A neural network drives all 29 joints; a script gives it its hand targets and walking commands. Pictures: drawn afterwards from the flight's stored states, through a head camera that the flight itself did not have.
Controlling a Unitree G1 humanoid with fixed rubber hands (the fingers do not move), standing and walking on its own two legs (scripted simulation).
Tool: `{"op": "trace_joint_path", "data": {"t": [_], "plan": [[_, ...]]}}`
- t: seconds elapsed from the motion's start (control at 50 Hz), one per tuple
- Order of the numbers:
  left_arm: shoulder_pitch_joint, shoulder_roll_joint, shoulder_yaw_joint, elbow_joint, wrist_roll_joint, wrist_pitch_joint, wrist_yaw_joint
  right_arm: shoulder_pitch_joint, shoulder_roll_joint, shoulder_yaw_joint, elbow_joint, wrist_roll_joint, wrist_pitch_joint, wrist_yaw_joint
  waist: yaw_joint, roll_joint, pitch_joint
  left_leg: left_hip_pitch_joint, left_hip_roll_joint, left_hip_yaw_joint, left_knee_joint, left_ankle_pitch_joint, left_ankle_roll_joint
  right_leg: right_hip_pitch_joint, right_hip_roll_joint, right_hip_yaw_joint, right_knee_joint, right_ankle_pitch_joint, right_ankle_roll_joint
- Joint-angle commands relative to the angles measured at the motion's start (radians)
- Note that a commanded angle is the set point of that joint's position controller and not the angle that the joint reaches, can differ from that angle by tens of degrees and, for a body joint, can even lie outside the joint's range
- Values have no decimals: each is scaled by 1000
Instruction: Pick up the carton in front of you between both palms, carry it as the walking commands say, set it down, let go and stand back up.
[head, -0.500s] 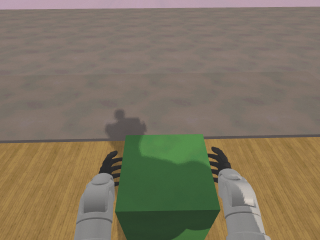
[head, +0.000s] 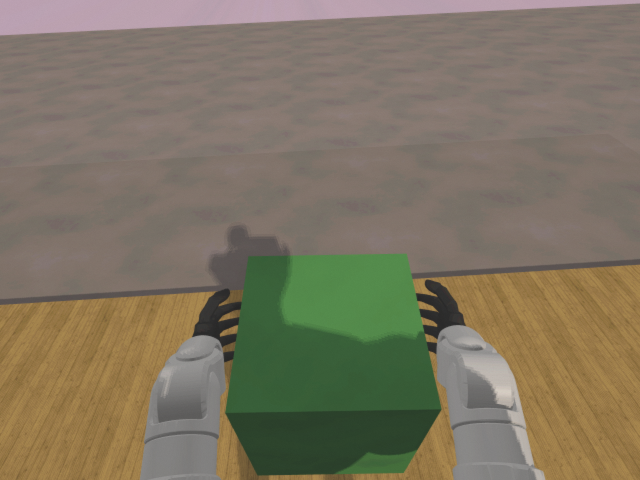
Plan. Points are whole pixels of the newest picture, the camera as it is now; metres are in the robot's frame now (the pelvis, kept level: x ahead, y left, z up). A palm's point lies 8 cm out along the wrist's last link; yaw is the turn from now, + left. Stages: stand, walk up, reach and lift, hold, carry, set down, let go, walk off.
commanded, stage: carry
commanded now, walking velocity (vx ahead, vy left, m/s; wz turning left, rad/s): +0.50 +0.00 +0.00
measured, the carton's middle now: (329, 369) +0.30 +0.01 +0.00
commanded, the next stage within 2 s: none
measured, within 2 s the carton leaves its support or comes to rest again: neither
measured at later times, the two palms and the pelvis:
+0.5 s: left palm (238, 233) +0.49 +0.14 +0.09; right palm (427, 231) +0.48 -0.15 +0.09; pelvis +0.22 +0.01 +0.01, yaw -1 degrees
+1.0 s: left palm (265, 143) +0.81 +0.13 +0.10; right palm (398, 136) +0.82 -0.17 +0.10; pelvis +0.55 -0.02 +0.00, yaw +1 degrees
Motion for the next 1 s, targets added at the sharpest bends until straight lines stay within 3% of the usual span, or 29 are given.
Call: {"op": "trace_joint_path", "data": {"t": [0.0, 0.02, 0.04, 0.08, 0.12, 0.16, 0.2, 0.22, 0.24, 0.26, 0.28, 0.3, 0.32, 0.34, 0.42, 0.52, 0.56, 0.58, 0.6, 0.62, 0.64, 0.66, 0.68, 0.7, 0.74, 0.8, 0.84, 0.92, 0.98], "plan": [[-598, -881, -687, -130, -347, 38, -203, -562, 854, 676, -143, 352, 64, 205, 4, -238, -156, -283, 6, 100, 176, -273, 4, 194, -242, 338, -318, -375, -89], [-561, -863, -689, -128, -352, 72, -190, -567, 846, 703, -155, 381, 96, 205, 11, -303, -81, -443, -4, 131, 261, -235, -4, 245, -348, 509, -384, -382, -149], [-550, -840, -692, -166, -354, 101, -177, -593, 851, 729, -179, 419, 127, 207, 15, -257, -59, -479, 35, 101, 275, -220, 9, 244, -372, 524, -383, -261, -193], [-570, -822, -712, -257, -380, 157, -159, -594, 875, 766, -202, 485, 180, 207, 11, -152, -120, -425, 31, 116, 204, -172, 12, 261, -326, 361, -335, -71, -176], [-555, -829, -742, -336, -420, 206, -151, -545, 888, 791, -236, 525, 222, 199, 12, -187, -177, -329, -11, 170, 107, -103, 1, 264, -260, 217, -301, 26, -143], [-502, -842, -763, -386, -446, 250, -148, -490, 893, 793, -287, 542, 261, 189, 13, -214, -196, -228, -33, 219, -10, -46, -4, 243, -228, 138, -259, 88, -130], [-442, -852, -775, -419, -463, 291, -150, -417, 887, 777, -324, 536, 299, 181, 1, -155, -223, 28, -40, 266, -161, 73, -2, 107, -187, 47, -136, 94, -104], [-418, -850, -778, -432, -470, 308, -153, -380, 882, 769, -337, 528, 315, 177, -11, -101, -262, 245, 6, 220, -175, 79, 15, -41, -169, 5, -32, 95, -79], [-409, -849, -781, -449, -478, 327, -159, -340, 858, 759, -351, 513, 331, 172, -31, 42, -304, 445, 180, -15, -236, -100, 64, -238, -126, -72, 179, -1, -34], [-433, -849, -793, -478, -494, 347, -168, -305, 840, 751, -346, 481, 339, 167, -39, 258, -272, 550, 398, -366, -286, -163, 185, -506, -41, -136, 369, -162, -3], [-463, -861, -806, -488, -508, 360, -178, -317, 844, 751, -371, 467, 347, 162, -44, 223, -218, 524, 456, -454, -283, -87, 266, -606, -61, -66, 467, -224, -20], [-459, -881, -803, -490, -514, 364, -187, -327, 851, 757, -417, 467, 355, 159, -46, 129, -181, 472, 449, -411, -286, 3, 268, -640, -96, -38, 531, -225, -30], [-458, -885, -796, -494, -523, 367, -191, -351, 896, 765, -445, 486, 364, 159, -44, 53, -180, 434, 419, -329, -297, 20, 234, -630, -121, -32, 538, -192, -31], [-473, -883, -803, -511, -535, 370, -191, -390, 902, 778, -483, 503, 366, 161, -44, 18, -181, 393, 391, -248, -324, -19, 204, -597, -135, -34, 479, -146, -26], [-433, -882, -795, -523, -526, 380, -169, -403, 873, 800, -517, 552, 389, 170, -37, 78, -164, 287, 271, 10, -354, 92, 145, -417, -102, -123, 209, 50, 17], [-364, -845, -761, -507, -475, 398, -145, -359, 828, 791, -492, 559, 412, 187, -33, 132, -125, 219, 226, 149, -277, 250, 97, -206, -50, -218, -1, 226, -2], [-354, -838, -750, -495, -467, 402, -145, -360, 818, 790, -490, 556, 419, 190, -16, 85, -158, 135, 180, 239, -89, 363, 62, 29, -4, -283, -56, 203, -20], [-344, -833, -743, -483, -464, 404, -146, -358, 805, 787, -487, 554, 423, 191, -5, 49, -215, 38, 150, 273, 78, 370, 36, 222, -21, -256, -40, 134, -30], [-330, -821, -732, -472, -453, 403, -147, -379, 790, 788, -497, 554, 430, 193, 21, -115, -267, -136, 95, 277, 342, 184, -14, 370, -228, 78, -160, -92, -86], [-342, -824, -727, -457, -445, 399, -148, -406, 810, 796, -508, 563, 437, 194, 19, -329, -295, -412, -17, 218, 604, -190, -41, 534, -451, 487, -285, -129, -218], [-340, -852, -732, -461, -457, 397, -149, -406, 824, 795, -495, 561, 435, 197, 10, -285, -275, -499, 28, 95, 732, -215, -4, 503, -479, 522, -304, -2, -248], [-358, -890, -745, -480, -466, 390, -150, -417, 850, 795, -496, 566, 427, 202, 9, -218, -271, -511, 70, 65, 769, -190, 22, 455, -443, 433, -279, 123, -236], [-383, -924, -758, -505, -478, 381, -153, -422, 880, 798, -501, 568, 415, 204, 5, -115, -277, -507, 108, 50, 744, -130, 35, 416, -420, 348, -269, 172, -209], [-427, -950, -777, -531, -490, 371, -156, -428, 894, 804, -512, 566, 403, 204, -1, -68, -266, -479, 131, 42, 678, -69, 38, 360, -396, 269, -285, 204, -176], [-460, -965, -804, -556, -513, 356, -161, -428, 914, 818, -519, 556, 383, 195, -2, -100, -270, -404, 119, 75, 550, -21, 33, 305, -353, 131, -314, 214, -139], [-425, -930, -821, -572, -532, 354, -172, -355, 904, 812, -507, 517, 364, 174, 1, -135, -239, -408, 97, 130, 372, 37, 17, 315, -316, 30, -339, 246, -141], [-401, -905, -820, -570, -533, 358, -179, -318, 889, 804, -504, 493, 364, 164, 2, -150, -203, -406, 78, 168, 229, 93, 13, 329, -281, -40, -322, 341, -132], [-341, -861, -798, -544, -509, 373, -183, -279, 858, 791, -498, 484, 382, 163, 7, -171, -135, -336, 38, 247, 51, 207, 26, 324, -253, -121, -302, 458, -109], [-340, -847, -789, -534, -494, 383, -181, -303, 845, 791, -501, 500, 396, 175, 8, -186, -90, -258, 23, 285, 2, 214, 51, 319, -250, -150, -234, 515, -97]]}}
